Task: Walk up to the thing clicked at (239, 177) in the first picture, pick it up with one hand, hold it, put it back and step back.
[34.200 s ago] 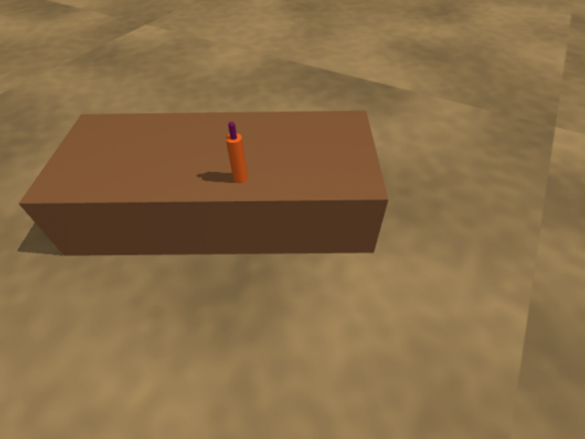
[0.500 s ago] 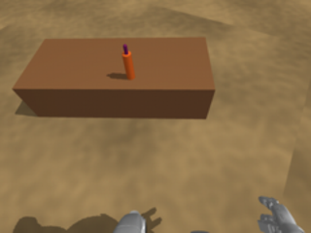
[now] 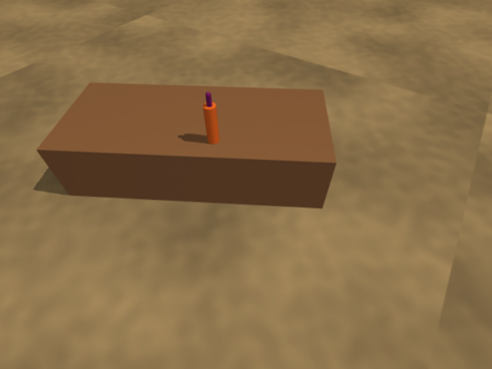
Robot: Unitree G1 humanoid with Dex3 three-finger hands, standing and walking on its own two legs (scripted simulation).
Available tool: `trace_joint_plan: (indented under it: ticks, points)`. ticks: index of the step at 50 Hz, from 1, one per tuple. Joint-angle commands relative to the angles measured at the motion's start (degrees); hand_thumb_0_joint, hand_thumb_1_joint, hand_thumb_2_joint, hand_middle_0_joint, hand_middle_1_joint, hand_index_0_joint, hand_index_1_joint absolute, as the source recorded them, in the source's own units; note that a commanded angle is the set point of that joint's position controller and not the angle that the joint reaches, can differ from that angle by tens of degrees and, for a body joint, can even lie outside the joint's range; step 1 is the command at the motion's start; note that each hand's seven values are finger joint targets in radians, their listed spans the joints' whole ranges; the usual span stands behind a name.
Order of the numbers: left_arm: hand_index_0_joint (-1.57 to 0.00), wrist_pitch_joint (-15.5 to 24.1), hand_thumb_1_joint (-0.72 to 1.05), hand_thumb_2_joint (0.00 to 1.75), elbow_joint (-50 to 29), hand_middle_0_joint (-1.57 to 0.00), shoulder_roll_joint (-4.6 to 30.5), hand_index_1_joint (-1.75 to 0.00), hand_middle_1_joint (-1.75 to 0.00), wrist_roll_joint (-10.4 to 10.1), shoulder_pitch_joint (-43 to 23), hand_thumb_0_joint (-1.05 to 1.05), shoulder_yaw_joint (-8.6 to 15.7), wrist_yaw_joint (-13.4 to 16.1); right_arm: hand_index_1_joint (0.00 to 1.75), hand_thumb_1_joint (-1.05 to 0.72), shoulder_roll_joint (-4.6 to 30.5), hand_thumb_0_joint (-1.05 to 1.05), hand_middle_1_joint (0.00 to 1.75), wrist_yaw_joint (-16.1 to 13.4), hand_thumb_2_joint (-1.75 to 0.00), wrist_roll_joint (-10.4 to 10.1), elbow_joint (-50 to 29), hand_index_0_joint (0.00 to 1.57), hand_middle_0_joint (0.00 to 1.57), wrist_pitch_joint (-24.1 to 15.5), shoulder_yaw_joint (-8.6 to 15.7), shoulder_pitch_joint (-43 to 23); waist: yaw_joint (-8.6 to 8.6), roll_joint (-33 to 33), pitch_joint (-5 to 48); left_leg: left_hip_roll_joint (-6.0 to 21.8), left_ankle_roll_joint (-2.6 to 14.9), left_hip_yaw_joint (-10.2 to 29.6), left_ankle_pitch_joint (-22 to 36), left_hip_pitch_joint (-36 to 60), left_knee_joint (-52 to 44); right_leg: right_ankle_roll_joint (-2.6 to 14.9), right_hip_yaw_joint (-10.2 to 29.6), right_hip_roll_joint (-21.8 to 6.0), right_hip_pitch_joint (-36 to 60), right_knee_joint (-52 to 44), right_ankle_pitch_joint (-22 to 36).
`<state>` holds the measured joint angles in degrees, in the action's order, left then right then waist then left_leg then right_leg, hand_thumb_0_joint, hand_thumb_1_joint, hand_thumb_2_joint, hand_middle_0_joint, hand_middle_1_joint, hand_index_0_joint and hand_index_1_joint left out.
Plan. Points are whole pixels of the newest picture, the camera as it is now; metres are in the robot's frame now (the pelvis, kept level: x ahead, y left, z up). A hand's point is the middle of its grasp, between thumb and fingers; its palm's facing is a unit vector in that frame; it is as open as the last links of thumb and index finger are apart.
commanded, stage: step back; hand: left
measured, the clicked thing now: (211, 118) +1.13 +0.15 -0.31
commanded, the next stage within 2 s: stand in 0.62 s
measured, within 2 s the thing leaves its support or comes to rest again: neither
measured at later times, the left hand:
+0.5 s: hand out of the picture +0.13 +0.29 -0.14, palm faces -0.01 -0.93 -0.37, open 7.3 cm
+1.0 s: hand out of the picture +0.14 +0.27 -0.14, palm faces -0.03 -0.95 -0.32, open 7.3 cm
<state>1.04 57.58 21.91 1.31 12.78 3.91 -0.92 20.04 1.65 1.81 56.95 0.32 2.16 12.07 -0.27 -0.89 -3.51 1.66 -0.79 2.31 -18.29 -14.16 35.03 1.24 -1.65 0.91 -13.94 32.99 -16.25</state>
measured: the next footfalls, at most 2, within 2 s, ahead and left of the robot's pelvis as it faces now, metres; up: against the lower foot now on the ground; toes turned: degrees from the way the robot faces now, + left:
none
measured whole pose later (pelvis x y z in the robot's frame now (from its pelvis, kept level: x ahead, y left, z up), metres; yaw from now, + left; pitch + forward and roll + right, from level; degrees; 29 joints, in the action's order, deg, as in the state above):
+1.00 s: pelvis +0.04 +0.02 +0.02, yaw -1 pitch -3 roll +0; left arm 1.2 65.1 19.3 0.2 3.0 0.2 -0.5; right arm 19.6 0.8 0.1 64.6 -1.0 0.6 3.1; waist 0.4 0.2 -4.3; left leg 1.0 -0.5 -1.6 -9.7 -6.3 18.5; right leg -0.5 -0.1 -0.5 -4.6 18.4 -11.3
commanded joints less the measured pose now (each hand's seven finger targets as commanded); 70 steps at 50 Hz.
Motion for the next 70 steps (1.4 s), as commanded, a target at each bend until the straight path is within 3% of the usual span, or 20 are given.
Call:
trace_joint_plan:
  ticks: [1, 2, 5, 8, 9, 10, 11, 12, 13, 15, 17, 19, 21, 24, 27, 31, 38, 43, 58, 70]
  points:
    - [-0.20, 2.65, 0.90, 0.90, -3.88, -0.20, 18.81, -0.30, -0.30, 1.17, -0.05, 0.00, 4.29, 1.54, 0.30, -0.90, 12.41, 0.00, 0.30, -1.62, -0.90, 0.13, -4.92, 0.20, 0.20, -0.92, 3.12, -5.44, -2.95, 7.23, -2.42, -1.60, 1.16, 2.05, -14.04, -16.52, 12.38, 11.62, 32.77, -22.48, 3.64, -21.06, -25.48]
    - [-0.20, 2.77, 0.90, 0.90, -5.06, -0.20, 16.99, -0.30, -0.30, 0.80, -2.20, 0.00, 4.05, 1.61, 0.30, -0.90, 13.24, 0.00, 0.30, -1.48, -0.90, -0.14, -4.51, 0.20, 0.20, -1.18, 3.07, -3.91, -1.88, 3.43, -3.13, -0.53, 1.33, 4.16, -12.02, -15.95, 13.82, 12.80, 30.44, -22.45, 3.71, -19.44, -18.65]
    - [-0.20, 2.94, 0.90, 0.90, -4.94, -0.20, 15.06, -0.30, -0.30, 0.79, -4.34, 0.00, 3.28, 1.71, 0.30, -0.90, 11.66, 0.00, 0.30, -1.24, -0.90, -0.32, -3.51, 0.20, 0.20, -1.76, 3.14, -2.27, -0.77, 6.73, -0.26, 1.39, 1.28, 1.67, -8.42, -10.41, 8.40, 9.93, 20.07, -18.28, 2.13, -16.30, -5.24]
    - [-0.20, 2.01, 0.90, 0.90, -5.54, -0.20, 13.56, -0.30, -0.30, 0.23, -6.91, 0.00, 2.04, 1.15, 0.30, -0.90, 10.05, 0.00, 0.30, -1.16, -0.90, -0.01, -1.72, 0.20, 0.20, -2.54, 3.25, 0.72, 1.71, 8.10, 3.27, -1.72, 1.26, -3.69, 0.52, 2.64, -7.38, 6.95, 10.26, -12.87, -2.23, -8.38, 6.84]
    - [-0.20, 1.66, 0.90, 0.90, -5.58, -0.20, 11.55, -0.30, -0.30, 0.07, -6.07, 0.00, 1.22, 1.03, 0.30, -0.90, 10.63, 0.00, 0.30, -1.49, -0.90, 0.33, -1.34, 0.20, 0.20, -2.76, 3.69, 0.84, 1.94, 5.49, 4.08, -1.22, 1.57, -1.79, 5.45, 7.52, -11.69, 4.86, 7.74, -10.76, -4.64, -3.89, 10.10]
    - [-0.20, 1.44, 0.90, 0.90, -5.99, -0.20, 9.09, -0.30, -0.30, -0.21, -5.60, 0.00, 0.48, 0.97, 0.30, -0.90, 12.69, 0.00, 0.30, -1.95, -0.90, 0.99, -1.34, 0.20, 0.20, -3.07, 4.33, 1.08, 2.21, -0.76, 5.55, 5.12, 3.44, 6.98, 5.35, 10.51, -15.35, 2.64, 4.90, -7.36, -7.64, 3.15, 10.67]
    - [-0.20, 0.85, 0.90, 0.90, -5.55, -0.20, 6.85, -0.30, -0.30, -1.22, -4.80, 0.00, -0.20, 0.95, 0.30, -0.90, 15.68, 0.00, 0.30, -2.17, -0.90, 0.87, -2.50, 0.20, 0.20, -3.26, 4.32, -2.41, 0.42, -8.18, 4.22, 14.14, 7.56, 20.33, -2.01, 7.48, -20.08, -0.44, 1.65, -0.95, -11.23, 6.82, -4.02]
    - [-0.20, 0.48, 0.90, 0.90, -4.08, -0.20, 10.78, -0.30, -0.30, -1.09, -4.57, 0.00, 1.03, 1.36, 0.30, -0.90, 17.60, 0.00, 0.30, -1.91, -0.90, 0.29, -3.06, 0.20, 0.20, -3.06, 4.50, -4.59, 0.41, -6.13, 3.26, 17.59, 12.96, 21.43, -7.54, -0.09, -19.69, -0.21, 3.58, -2.20, -5.64, 10.52, -14.15]
    - [-0.20, 0.67, 0.90, 0.90, -3.80, -0.20, 11.08, -0.30, -0.30, -0.88, -4.40, 0.00, 0.92, 1.27, 0.30, -0.90, 16.68, 0.00, 0.30, -1.82, -0.90, 0.53, -3.03, 0.20, 0.20, -2.86, 4.28, -6.12, -0.02, -4.03, 2.45, 16.39, 13.11, 18.82, -5.90, -0.34, -18.41, 0.05, 4.32, -2.50, -4.95, 8.98, -15.34]
    - [-0.20, 1.19, 0.90, 0.90, -2.50, -0.20, 9.09, -0.30, -0.30, -0.88, -2.94, 0.00, 0.47, 1.29, 0.30, -0.90, 14.92, 0.00, 0.30, -1.86, -0.90, 0.53, -3.09, 0.20, 0.20, -2.74, 3.55, -8.60, -1.28, -6.79, 2.58, 12.71, 9.74, 11.19, 4.55, 2.74, -14.32, 0.53, 2.75, -3.07, -3.34, -0.19, -8.30]
    - [-0.20, 2.34, 0.90, 0.90, -0.29, -0.20, 9.91, -0.30, -0.30, -0.57, -0.80, 0.00, 0.89, 1.69, 0.30, -0.90, 12.81, 0.00, 0.30, -1.75, -0.90, -0.63, -2.78, 0.20, 0.20, -2.27, 2.64, -10.12, -2.65, -6.03, 5.65, 8.64, 5.11, 4.69, 18.97, -0.56, -7.39, 0.33, 4.56, -3.98, 8.25, -10.31, 8.66]
    - [-0.20, 2.74, 0.90, 0.90, -0.83, -0.20, 14.71, -0.30, -0.30, -0.24, -3.25, 0.00, 1.66, 1.84, 0.30, -0.90, 11.12, 0.00, 0.30, -1.80, -0.90, -1.35, -2.77, 0.20, 0.20, -1.91, 2.37, -8.23, -0.09, 1.80, 7.09, 2.84, 2.06, -0.29, 10.65, -0.73, -3.14, 4.03, 14.24, -10.80, 7.70, -9.23, 14.09]
    - [-0.20, 2.60, 0.90, 0.90, -1.81, -0.20, 13.70, -0.30, -0.30, -0.50, -6.71, 0.00, 0.97, 1.81, 0.30, -0.90, 11.78, 0.00, 0.30, -1.92, -0.90, -0.69, -1.05, 0.20, 0.20, -2.00, 2.56, -7.95, 0.81, 0.91, 5.71, 3.41, 2.24, -0.13, 10.33, 2.21, -6.07, 4.04, 12.92, -11.11, 4.79, -7.78, 16.00]
    - [-0.20, 2.23, 0.90, 0.90, -0.99, -0.20, 11.72, -0.30, -0.30, -0.79, -6.70, 0.00, 0.32, 2.03, 0.30, -0.90, 12.20, 0.00, 0.30, -1.88, -0.90, -0.94, -0.17, 0.20, 0.20, -2.42, 2.65, -8.90, -0.05, 1.94, 7.51, 5.47, 4.10, 0.49, 23.25, 5.94, -6.91, 1.56, 7.15, -7.62, 6.13, -5.52, 23.96]
    - [-0.20, 2.04, 0.90, 0.90, -0.75, -0.20, 11.72, -0.30, -0.30, -0.81, -7.12, 0.00, 0.42, 2.20, 0.30, -0.90, 11.84, 0.00, 0.30, -2.16, -0.90, -1.20, 0.49, 0.20, 0.20, -2.25, 2.53, -8.61, -0.02, 2.34, 9.18, 5.30, 3.95, -0.63, 28.22, 6.33, -6.09, 1.57, 6.81, -7.68, 8.86, -4.11, 27.33]
    - [-0.20, 1.11, 0.90, 0.90, 0.67, -0.20, 9.50, -0.30, -0.30, -1.46, -8.95, 0.00, -0.79, 2.07, 0.30, -0.90, 12.23, 0.00, 0.30, -2.25, -0.90, -1.55, 1.10, 0.20, 0.20, -2.31, 1.72, -10.27, 0.06, 1.40, 6.92, 7.08, 4.04, 3.37, 29.97, 7.73, -11.36, 0.30, 6.43, -6.91, 6.83, -6.41, 23.72]
    - [-0.20, 1.04, 0.90, 0.90, 2.17, -0.20, 10.22, -0.30, -0.30, -1.11, -10.96, 0.00, -1.10, 1.76, 0.30, -0.90, 11.68, 0.00, 0.30, -2.14, -0.90, -1.65, 2.64, 0.20, 0.20, -2.55, 1.08, -11.46, 0.28, 0.70, 9.22, 6.54, 2.33, 1.71, 29.94, 12.01, -14.76, -0.37, 6.25, -7.99, 11.33, -12.08, 24.35]
    - [-0.20, 1.06, 0.90, 0.90, 3.34, -0.20, 10.44, -0.30, -0.30, -0.99, -12.48, 0.00, -1.32, 1.64, 0.30, -0.90, 11.29, 0.00, 0.30, -1.94, -0.90, -1.53, 3.51, 0.20, 0.20, -2.30, 0.79, -12.74, 0.35, 0.32, 6.76, 6.02, 1.73, 1.65, 20.33, 9.67, -17.86, -0.73, 6.50, -8.25, 10.94, -15.90, 17.45]
    - [-0.20, 1.13, 0.90, 0.90, 5.10, -0.20, 10.25, -0.30, -0.30, -0.89, -11.39, 0.00, -1.56, 1.18, 0.30, -0.90, 11.72, 0.00, 0.30, -1.59, -0.90, -1.20, 5.38, 0.20, 0.20, -2.35, 0.39, -10.98, 0.50, 0.35, 3.50, 5.84, 1.33, 2.56, 8.98, 7.04, -21.05, -0.54, 6.93, -8.14, 7.71, -19.45, 7.06]
    - [-0.20, 1.20, 0.90, 0.90, 5.30, -0.20, 10.56, -0.30, -0.30, -0.80, -9.64, 0.00, -1.63, 1.21, 0.30, -0.90, 11.90, 0.00, 0.30, -1.65, -0.90, -1.17, 5.53, 0.20, 0.20, -2.23, -0.02, -8.92, 0.72, 0.84, 4.36, 6.08, 1.71, 2.57, 11.82, 7.62, -19.83, -0.46, 7.16, -8.48, 7.49, -19.10, 10.08]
